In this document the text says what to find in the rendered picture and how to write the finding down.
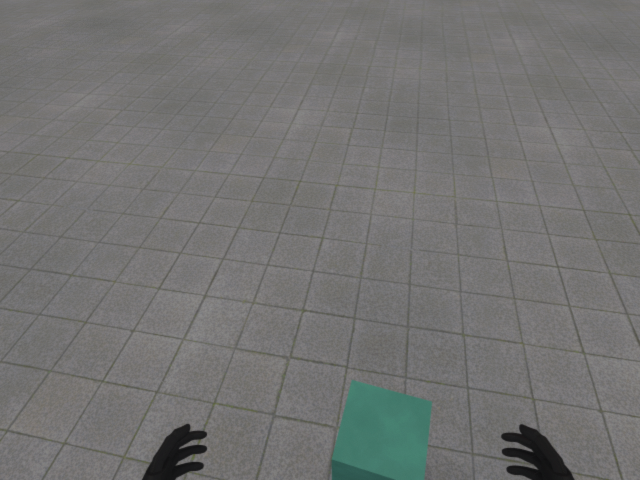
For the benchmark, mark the robot left hand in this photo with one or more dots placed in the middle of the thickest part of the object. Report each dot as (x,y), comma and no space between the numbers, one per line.
(163,465)

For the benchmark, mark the carton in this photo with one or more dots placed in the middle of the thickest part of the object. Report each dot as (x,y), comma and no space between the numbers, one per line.
(383,435)

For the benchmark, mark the robot right hand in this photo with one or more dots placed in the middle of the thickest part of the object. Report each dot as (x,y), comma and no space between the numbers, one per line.
(548,462)

